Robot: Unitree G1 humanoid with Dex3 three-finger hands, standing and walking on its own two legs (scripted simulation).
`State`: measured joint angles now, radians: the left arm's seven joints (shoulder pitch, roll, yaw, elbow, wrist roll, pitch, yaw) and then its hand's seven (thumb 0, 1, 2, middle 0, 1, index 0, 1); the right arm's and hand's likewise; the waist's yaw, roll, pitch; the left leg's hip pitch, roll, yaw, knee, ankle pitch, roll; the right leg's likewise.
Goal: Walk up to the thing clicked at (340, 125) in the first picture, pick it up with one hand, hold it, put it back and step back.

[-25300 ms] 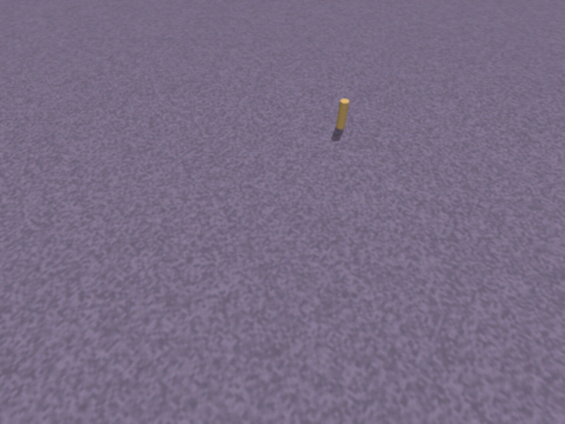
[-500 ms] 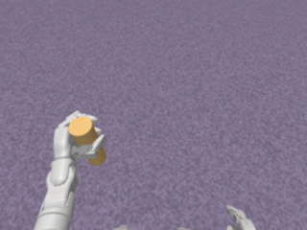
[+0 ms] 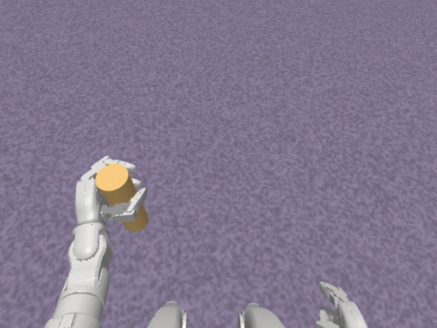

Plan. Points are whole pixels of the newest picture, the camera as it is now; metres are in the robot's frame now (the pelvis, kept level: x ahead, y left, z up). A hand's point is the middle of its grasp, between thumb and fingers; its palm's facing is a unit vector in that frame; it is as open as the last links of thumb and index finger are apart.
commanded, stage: crouch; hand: left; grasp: from the side
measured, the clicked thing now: (126, 201) +0.35 +0.18 -0.02
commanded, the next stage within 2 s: lower in 1.62 s
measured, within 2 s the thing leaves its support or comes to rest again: neither
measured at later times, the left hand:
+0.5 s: hand (141, 212) +0.42 +0.20 -0.22, palm faces +0.21 -0.98 -0.03, open 7.4 cm
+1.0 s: hand (149, 219) +0.46 +0.21 -0.39, palm faces +0.21 -0.98 -0.02, open 7.4 cm
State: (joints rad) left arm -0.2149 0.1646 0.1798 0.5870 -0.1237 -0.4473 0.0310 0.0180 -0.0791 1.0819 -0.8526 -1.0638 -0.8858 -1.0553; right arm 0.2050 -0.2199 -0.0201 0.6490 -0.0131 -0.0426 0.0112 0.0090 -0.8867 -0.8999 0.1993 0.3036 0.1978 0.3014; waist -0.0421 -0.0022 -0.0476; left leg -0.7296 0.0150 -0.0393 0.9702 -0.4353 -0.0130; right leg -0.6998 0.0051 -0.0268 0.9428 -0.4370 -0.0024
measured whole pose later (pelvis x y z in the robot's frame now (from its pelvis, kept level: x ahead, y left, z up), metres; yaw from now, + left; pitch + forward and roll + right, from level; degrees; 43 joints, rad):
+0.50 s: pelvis -0.04 +0.00 -0.20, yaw -3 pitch +33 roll -3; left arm -0.65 0.33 0.40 1.05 -0.10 -0.73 -0.04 0.02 -0.08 1.09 -0.86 -1.06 -0.89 -1.05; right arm 0.16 -0.24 0.01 0.68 -0.08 -0.01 0.09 0.01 -0.91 -0.91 0.20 0.30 0.20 0.30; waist -0.10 0.01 -0.19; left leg -1.74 0.02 -0.07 1.83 -0.67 -0.02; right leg -1.71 0.02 -0.04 1.79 -0.67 0.00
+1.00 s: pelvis -0.08 +0.01 -0.35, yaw -7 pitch +32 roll -7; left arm -0.91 0.62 0.54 1.31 -0.01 -0.73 -0.05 0.02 -0.08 1.09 -0.86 -1.05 -0.90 -1.04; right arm 0.13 -0.28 0.14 0.69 -0.15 0.04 0.10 0.00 -0.93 -0.91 0.20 0.30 0.20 0.30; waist -0.23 -0.04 -0.04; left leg -2.19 0.01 -0.14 2.32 -0.69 -0.02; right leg -2.13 0.03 -0.10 2.23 -0.66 0.01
